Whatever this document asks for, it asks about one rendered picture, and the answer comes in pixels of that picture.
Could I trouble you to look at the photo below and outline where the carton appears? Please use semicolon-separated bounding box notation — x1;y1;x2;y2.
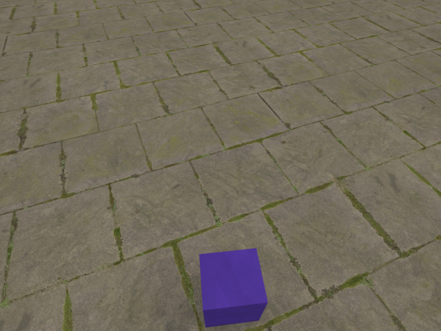
199;248;268;328

